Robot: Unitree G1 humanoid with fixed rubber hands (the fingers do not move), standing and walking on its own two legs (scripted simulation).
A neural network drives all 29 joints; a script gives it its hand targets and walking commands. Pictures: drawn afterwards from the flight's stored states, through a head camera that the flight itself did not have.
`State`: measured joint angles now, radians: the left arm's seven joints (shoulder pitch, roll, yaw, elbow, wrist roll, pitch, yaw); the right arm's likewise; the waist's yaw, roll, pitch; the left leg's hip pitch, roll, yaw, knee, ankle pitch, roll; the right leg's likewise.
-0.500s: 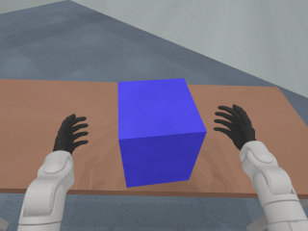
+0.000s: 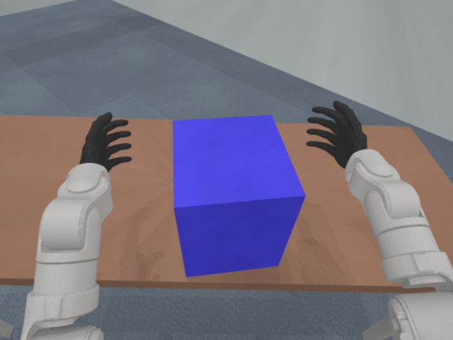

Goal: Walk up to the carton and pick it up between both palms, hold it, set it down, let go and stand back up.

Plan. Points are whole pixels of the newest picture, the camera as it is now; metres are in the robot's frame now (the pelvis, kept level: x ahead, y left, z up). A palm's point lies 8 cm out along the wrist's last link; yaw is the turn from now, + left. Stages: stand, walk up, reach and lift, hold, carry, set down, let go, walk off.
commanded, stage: reach and lift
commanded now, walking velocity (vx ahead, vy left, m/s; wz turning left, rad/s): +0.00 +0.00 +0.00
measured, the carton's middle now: (228, 197) +0.41 +0.01 +0.02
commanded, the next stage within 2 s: none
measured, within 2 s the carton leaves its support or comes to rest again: neither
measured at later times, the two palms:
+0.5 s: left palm (105, 125) +0.40 +0.20 +0.21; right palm (340, 113) +0.44 -0.17 +0.21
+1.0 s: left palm (107, 151) +0.42 +0.22 +0.14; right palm (335, 148) +0.44 -0.19 +0.13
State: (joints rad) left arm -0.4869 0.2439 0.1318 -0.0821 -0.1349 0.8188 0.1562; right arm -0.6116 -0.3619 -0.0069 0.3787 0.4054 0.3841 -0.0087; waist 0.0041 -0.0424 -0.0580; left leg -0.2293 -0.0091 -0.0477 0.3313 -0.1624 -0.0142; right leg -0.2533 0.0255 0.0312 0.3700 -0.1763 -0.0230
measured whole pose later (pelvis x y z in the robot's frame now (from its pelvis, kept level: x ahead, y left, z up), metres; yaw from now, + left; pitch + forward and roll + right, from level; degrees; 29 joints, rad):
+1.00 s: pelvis +0.01 +0.00 +0.00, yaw +0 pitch +4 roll +1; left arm -0.77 0.24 0.14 0.61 -0.09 0.37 0.12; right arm -0.82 -0.38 0.06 0.86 0.39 0.18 0.03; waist 0.03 -0.04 -0.02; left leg -0.23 -0.01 -0.05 0.32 -0.16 -0.01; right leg -0.25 0.03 0.03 0.36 -0.18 -0.02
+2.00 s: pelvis +0.02 +0.01 +0.00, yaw +0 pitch +9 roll +0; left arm -0.72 0.02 0.17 0.86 0.08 0.00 0.20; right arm -0.78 -0.21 -0.06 1.02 0.18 -0.10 -0.03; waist 0.05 -0.02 -0.07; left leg -0.31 -0.01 -0.05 0.37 -0.20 -0.01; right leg -0.31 0.03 0.03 0.35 -0.19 -0.01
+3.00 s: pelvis +0.02 +0.01 +0.00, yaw +0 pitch +8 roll +0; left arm -0.72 -0.09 0.40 0.86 0.34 -0.05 0.12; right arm -0.80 -0.07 -0.39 1.02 -0.23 -0.12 0.06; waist 0.04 -0.02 -0.09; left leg -0.31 -0.01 -0.05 0.37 -0.20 -0.01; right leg -0.31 0.03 0.03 0.35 -0.18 -0.01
